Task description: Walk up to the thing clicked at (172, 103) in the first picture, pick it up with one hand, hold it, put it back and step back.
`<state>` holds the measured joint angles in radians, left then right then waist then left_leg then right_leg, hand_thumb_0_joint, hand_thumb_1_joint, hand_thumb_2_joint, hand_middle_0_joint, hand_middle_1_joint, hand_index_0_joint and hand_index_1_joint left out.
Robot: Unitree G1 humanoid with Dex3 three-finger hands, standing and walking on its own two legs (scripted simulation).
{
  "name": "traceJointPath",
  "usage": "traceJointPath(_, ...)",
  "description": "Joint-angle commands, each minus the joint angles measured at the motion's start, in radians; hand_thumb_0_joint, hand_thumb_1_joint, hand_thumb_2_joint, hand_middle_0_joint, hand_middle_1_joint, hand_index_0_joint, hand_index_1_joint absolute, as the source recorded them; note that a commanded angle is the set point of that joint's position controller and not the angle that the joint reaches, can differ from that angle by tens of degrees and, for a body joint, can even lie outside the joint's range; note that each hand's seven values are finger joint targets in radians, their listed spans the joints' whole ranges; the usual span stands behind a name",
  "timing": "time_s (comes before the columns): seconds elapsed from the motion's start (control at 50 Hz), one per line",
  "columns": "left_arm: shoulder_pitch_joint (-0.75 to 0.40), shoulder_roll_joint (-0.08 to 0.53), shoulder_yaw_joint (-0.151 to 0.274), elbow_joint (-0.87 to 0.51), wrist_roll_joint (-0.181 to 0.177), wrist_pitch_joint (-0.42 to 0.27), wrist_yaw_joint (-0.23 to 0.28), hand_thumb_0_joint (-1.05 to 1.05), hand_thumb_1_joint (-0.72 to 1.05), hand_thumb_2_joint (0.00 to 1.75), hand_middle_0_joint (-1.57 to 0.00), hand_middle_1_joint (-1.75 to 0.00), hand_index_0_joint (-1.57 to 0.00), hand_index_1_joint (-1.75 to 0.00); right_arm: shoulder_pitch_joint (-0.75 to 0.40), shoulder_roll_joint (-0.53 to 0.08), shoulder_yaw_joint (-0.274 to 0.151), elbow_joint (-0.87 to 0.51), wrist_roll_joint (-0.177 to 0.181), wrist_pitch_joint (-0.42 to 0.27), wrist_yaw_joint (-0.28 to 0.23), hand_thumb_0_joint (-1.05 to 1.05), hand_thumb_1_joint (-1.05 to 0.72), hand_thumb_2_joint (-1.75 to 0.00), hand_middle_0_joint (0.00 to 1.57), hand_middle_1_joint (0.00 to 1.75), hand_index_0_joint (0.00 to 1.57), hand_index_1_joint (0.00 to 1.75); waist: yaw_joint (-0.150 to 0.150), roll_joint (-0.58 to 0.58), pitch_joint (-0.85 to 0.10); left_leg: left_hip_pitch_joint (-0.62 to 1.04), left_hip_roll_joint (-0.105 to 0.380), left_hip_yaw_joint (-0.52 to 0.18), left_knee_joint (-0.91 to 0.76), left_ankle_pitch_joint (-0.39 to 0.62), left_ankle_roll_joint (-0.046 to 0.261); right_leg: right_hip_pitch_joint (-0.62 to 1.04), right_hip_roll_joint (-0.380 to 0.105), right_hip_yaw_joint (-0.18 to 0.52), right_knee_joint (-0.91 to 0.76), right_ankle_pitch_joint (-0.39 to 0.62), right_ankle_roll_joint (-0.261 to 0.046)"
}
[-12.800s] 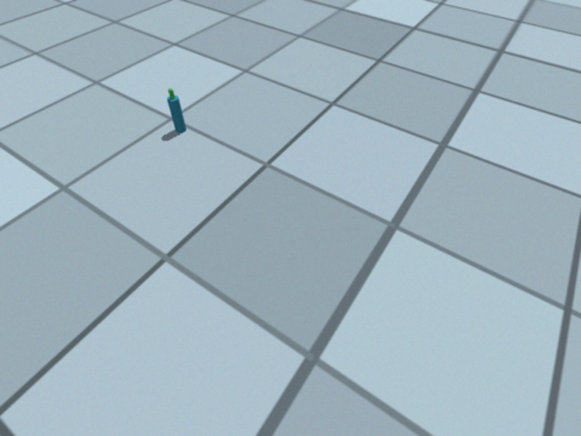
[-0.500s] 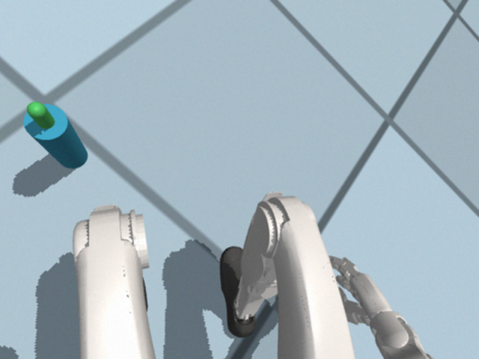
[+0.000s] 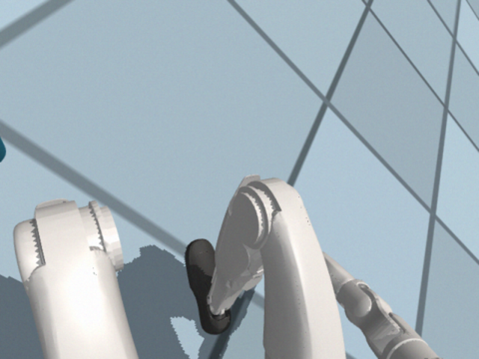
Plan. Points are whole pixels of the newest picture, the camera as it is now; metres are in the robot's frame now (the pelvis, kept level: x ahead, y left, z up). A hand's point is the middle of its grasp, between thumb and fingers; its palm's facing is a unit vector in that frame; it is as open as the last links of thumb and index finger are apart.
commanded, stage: close in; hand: left
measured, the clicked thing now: out of the picture +0.45 +0.30 -0.16
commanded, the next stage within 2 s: rest palm in 0.34 s
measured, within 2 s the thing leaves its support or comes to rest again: leaves its support in 1.68 s
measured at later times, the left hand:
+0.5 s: hand out of the picture +0.40 +0.29 -0.16, palm faces +0.31 -0.95 +0.02, open 17.5 cm
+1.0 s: hand out of the picture +0.42 +0.29 -0.16, palm faces +0.31 -0.95 +0.02, open 12.5 cm
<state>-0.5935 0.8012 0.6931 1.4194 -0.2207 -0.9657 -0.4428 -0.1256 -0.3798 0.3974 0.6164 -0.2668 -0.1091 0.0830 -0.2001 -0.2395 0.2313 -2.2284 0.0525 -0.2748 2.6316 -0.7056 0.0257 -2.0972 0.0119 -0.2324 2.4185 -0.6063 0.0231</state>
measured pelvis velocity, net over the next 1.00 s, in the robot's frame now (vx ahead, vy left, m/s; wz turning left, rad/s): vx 0.00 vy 0.00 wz -0.03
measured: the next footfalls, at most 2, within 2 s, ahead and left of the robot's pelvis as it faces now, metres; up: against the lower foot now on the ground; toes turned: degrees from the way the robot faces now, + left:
none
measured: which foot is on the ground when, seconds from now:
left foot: down 0.00-1.00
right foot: down 0.00-1.00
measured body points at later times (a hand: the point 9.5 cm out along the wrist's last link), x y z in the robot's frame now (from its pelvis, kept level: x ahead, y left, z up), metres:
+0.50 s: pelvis +0.00 +0.00 +0.00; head +0.21 +0.17 +0.35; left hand +0.38 +0.34 -0.16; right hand +0.16 -0.25 -0.04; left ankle +0.08 +0.12 -0.25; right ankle +0.14 -0.11 -0.25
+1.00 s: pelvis +0.00 +0.00 +0.00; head +0.23 +0.18 +0.34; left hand +0.40 +0.34 -0.16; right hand +0.17 -0.25 -0.05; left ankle +0.08 +0.12 -0.25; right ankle +0.14 -0.11 -0.25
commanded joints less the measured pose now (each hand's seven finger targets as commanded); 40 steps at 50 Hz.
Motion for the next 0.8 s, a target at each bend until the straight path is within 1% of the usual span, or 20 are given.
traceJointPath(0.0, -0.196, 0.256, -0.017, -0.220, 0.039, -0.123, 0.097, 0.00, -0.61, 0.07, -0.04, -0.12, -0.07, -0.09, 0.039, -0.356, -0.113, -0.015, -0.025, 0.020, -0.006, 0.00, -0.90, -0.90, 0.20, 0.30, 0.20, 0.30, -0.047, 0.611, -0.591, 0.478, 0.026, 0.049, -0.370, 0.118, -0.064, 0.220, 0.042, -0.070, -0.157, 0.107, -0.046)
traceJointPath(0.02, -0.177, 0.238, -0.023, -0.215, 0.047, -0.123, 0.113, 0.00, -0.61, 0.07, -0.04, -0.12, -0.07, -0.09, 0.048, -0.354, -0.114, -0.010, -0.030, 0.024, -0.001, 0.00, -0.90, -0.90, 0.20, 0.30, 0.20, 0.30, -0.044, 0.624, -0.589, 0.489, 0.029, 0.049, -0.372, 0.132, -0.067, 0.229, 0.044, -0.070, -0.155, 0.123, -0.046)
traceJointPath(0.08, -0.182, 0.188, -0.083, -0.181, 0.065, -0.128, 0.152, 0.00, -0.61, 0.07, -0.04, -0.11, -0.07, -0.08, 0.030, -0.355, -0.110, -0.016, -0.039, 0.037, 0.008, 0.00, -0.90, -0.90, 0.20, 0.30, 0.20, 0.30, -0.081, 0.585, -0.531, 0.418, 0.027, 0.040, -0.369, 0.083, -0.060, 0.212, 0.044, -0.080, -0.160, 0.101, -0.044)
traceJointPath(0.1, -0.157, 0.176, -0.083, -0.188, 0.064, -0.130, 0.160, 0.00, -0.61, 0.06, -0.05, -0.11, -0.08, -0.08, 0.030, -0.351, -0.110, -0.018, -0.044, 0.042, 0.011, 0.00, -0.90, -0.90, 0.20, 0.30, 0.20, 0.30, -0.074, 0.567, -0.543, 0.424, 0.028, 0.040, -0.362, 0.101, -0.060, 0.228, 0.044, -0.077, -0.163, 0.119, -0.042)
traceJointPath(0.12, -0.172, 0.178, -0.098, -0.188, 0.064, -0.132, 0.169, 0.00, -0.61, 0.06, -0.05, -0.11, -0.08, -0.08, 0.027, -0.350, -0.105, -0.022, -0.046, 0.048, 0.013, 0.00, -0.90, -0.90, 0.20, 0.30, 0.20, 0.30, -0.083, 0.558, -0.542, 0.403, 0.025, 0.043, -0.355, 0.089, -0.055, 0.236, 0.048, -0.078, -0.170, 0.110, -0.041)
traceJointPath(0.16, -0.168, 0.127, -0.128, -0.166, 0.055, -0.132, 0.180, 0.00, -0.61, 0.07, -0.07, -0.12, -0.10, -0.09, 0.023, -0.355, -0.105, -0.029, -0.045, 0.054, 0.018, 0.00, -0.90, -0.90, 0.20, 0.30, 0.20, 0.30, -0.099, 0.520, -0.523, 0.396, 0.024, 0.025, -0.361, 0.065, -0.053, 0.216, 0.046, -0.087, -0.168, 0.099, -0.037)
traceJointPath(0.2, -0.175, 0.110, -0.147, -0.157, 0.045, -0.140, 0.192, 0.00, -0.61, 0.07, -0.08, -0.12, -0.11, -0.10, 0.018, -0.358, -0.101, -0.032, -0.044, 0.057, 0.021, 0.00, -0.91, -0.90, 0.20, 0.30, 0.20, 0.30, -0.106, 0.494, -0.524, 0.391, 0.021, 0.017, -0.357, 0.047, -0.051, 0.214, 0.047, -0.091, -0.171, 0.091, -0.034)
traceJointPath(0.3, -0.175, 0.111, -0.149, -0.124, 0.033, -0.161, 0.225, 0.00, -0.61, 0.09, -0.07, -0.12, -0.10, -0.09, 0.012, -0.346, -0.081, -0.045, -0.044, 0.063, 0.026, 0.00, -0.91, -0.90, 0.20, 0.30, 0.20, 0.30, -0.102, 0.437, -0.505, 0.327, 0.013, 0.021, -0.336, 0.011, -0.036, 0.241, 0.053, -0.086, -0.184, 0.068, -0.029)
traceJointPath(0.4, -0.170, 0.172, -0.107, -0.141, 0.047, -0.190, 0.253, 0.00, -0.61, 0.10, -0.06, -0.11, -0.09, -0.09, 0.012, -0.343, -0.064, -0.048, -0.055, 0.078, 0.026, 0.00, -0.91, -0.90, 0.20, 0.30, 0.20, 0.30, -0.083, 0.488, -0.533, 0.366, 0.018, 0.030, -0.331, 0.080, -0.044, 0.282, 0.059, -0.078, -0.175, 0.116, -0.034)
traceJointPath(0.44, -0.180, 0.193, -0.098, -0.149, 0.055, -0.201, 0.263, 0.00, -0.56, 0.13, -0.08, -0.09, -0.08, -0.09, 0.009, -0.344, -0.062, -0.050, -0.057, 0.083, 0.027, 0.00, -0.89, -0.90, 0.20, 0.30, 0.20, 0.30, -0.085, 0.495, -0.531, 0.350, 0.018, 0.033, -0.331, 0.059, -0.041, 0.284, 0.061, -0.078, -0.177, 0.103, -0.036)
traceJointPath(0.5, -0.186, 0.189, -0.102, -0.161, 0.056, -0.203, 0.264, 0.00, -0.52, 0.16, -0.08, -0.09, -0.07, -0.10, 0.007, -0.347, -0.059, -0.046, -0.062, 0.087, 0.026, 0.00, -0.89, -0.90, 0.20, 0.30, 0.20, 0.30, -0.095, 0.524, -0.534, 0.364, 0.021, 0.036, -0.328, 0.065, -0.043, 0.281, 0.062, -0.076, -0.179, 0.111, -0.037)
traceJointPath(0.54, -0.189, 0.162, -0.128, -0.156, 0.058, -0.200, 0.265, 0.00, -0.50, 0.17, -0.08, -0.09, -0.06, -0.10, 0.006, -0.343, -0.058, -0.048, -0.061, 0.088, 0.026, 0.00, -0.89, -0.90, 0.20, 0.30, 0.20, 0.30, -0.105, 0.515, -0.535, 0.365, 0.020, 0.037, -0.323, 0.066, -0.040, 0.279, 0.062, -0.077, -0.182, 0.118, -0.036)
traceJointPath(0.56, -0.197, 0.173, -0.117, -0.164, 0.057, -0.198, 0.268, 0.00, -0.49, 0.17, -0.07, -0.08, -0.06, -0.10, 0.012, -0.350, -0.062, -0.043, -0.061, 0.088, 0.025, 0.00, -0.89, -0.90, 0.20, 0.30, 0.20, 0.30, -0.107, 0.512, -0.534, 0.361, 0.021, 0.033, -0.325, 0.065, -0.041, 0.281, 0.061, -0.079, -0.184, 0.118, -0.035)
traceJointPath(0.6, -0.191, 0.135, -0.147, -0.166, 0.051, -0.194, 0.260, 0.00, -0.51, 0.18, -0.09, -0.09, -0.07, -0.11, 0.019, -0.348, -0.065, -0.040, -0.062, 0.091, 0.028, 0.00, -0.90, -0.90, 0.20, 0.30, 0.20, 0.30, -0.113, 0.500, -0.563, 0.384, 0.022, 0.033, -0.318, 0.085, -0.043, 0.282, 0.063, -0.080, -0.184, 0.135, -0.034)
traceJointPath(0.62, -0.186, 0.139, -0.147, -0.171, 0.051, -0.191, 0.257, 0.00, -0.49, 0.19, -0.08, -0.09, -0.06, -0.11, 0.030, -0.350, -0.065, -0.033, -0.063, 0.093, 0.027, 0.00, -0.89, -0.90, 0.20, 0.30, 0.20, 0.30, -0.112, 0.520, -0.576, 0.406, 0.023, 0.030, -0.320, 0.113, -0.048, 0.294, 0.062, -0.082, -0.178, 0.155, -0.034)
traceJointPath(0.64, -0.200, 0.116, -0.173, -0.182, 0.047, -0.189, 0.251, 0.00, -0.49, 0.18, -0.08, -0.08, -0.06, -0.11, 0.021, -0.346, -0.061, -0.040, -0.060, 0.092, 0.028, 0.00, -0.89, -0.91, 0.20, 0.30, 0.20, 0.30, -0.118, 0.511, -0.575, 0.395, 0.021, 0.023, -0.319, 0.108, -0.045, 0.286, 0.063, -0.086, -0.176, 0.155, -0.034)
traceJointPath(0.66, -0.194, 0.108, -0.180, -0.170, 0.048, -0.184, 0.249, 0.00, -0.41, 0.20, -0.16, -0.16, -0.14, -0.18, 0.020, -0.346, -0.063, -0.038, -0.056, 0.091, 0.026, 0.00, -0.89, -0.90, 0.20, 0.30, 0.20, 0.30, -0.118, 0.509, -0.562, 0.401, 0.025, 0.017, -0.325, 0.109, -0.047, 0.267, 0.061, -0.089, -0.171, 0.154, -0.036)
traceJointPath(0.68, -0.198, 0.133, -0.161, -0.176, 0.044, -0.181, 0.252, 0.00, -0.33, 0.25, -0.23, -0.20, -0.22, -0.21, 0.033, -0.351, -0.063, -0.031, -0.055, 0.092, 0.025, 0.00, -0.88, -0.90, 0.20, 0.30, 0.20, 0.30, -0.118, 0.517, -0.567, 0.400, 0.024, 0.017, -0.323, 0.119, -0.047, 0.286, 0.061, -0.088, -0.171, 0.164, -0.034)
traceJointPath(0.72, -0.195, 0.116, -0.168, -0.163, 0.036, -0.176, 0.248, 0.00, -0.19, 0.31, -0.29, -0.26, -0.28, -0.27, 0.033, -0.347, -0.058, -0.033, -0.054, 0.096, 0.026, 0.00, -0.88, -0.90, 0.20, 0.30, 0.20, 0.30, -0.120, 0.511, -0.566, 0.403, 0.024, 0.009, -0.320, 0.128, -0.049, 0.282, 0.062, -0.092, -0.164, 0.169, -0.033)
traceJointPath(0.78, -0.217, 0.144, -0.153, -0.169, 0.039, -0.175, 0.264, 0.00, -0.07, 0.37, -0.38, -0.33, -0.36, -0.34, 0.024, -0.343, -0.055, -0.041, -0.051, 0.101, 0.027, 0.00, -0.88, -0.90, 0.20, 0.30, 0.20, 0.30, -0.108, 0.500, -0.539, 0.363, 0.022, 0.015, -0.320, 0.100, -0.044, 0.278, 0.063, -0.087, -0.171, 0.147, -0.036)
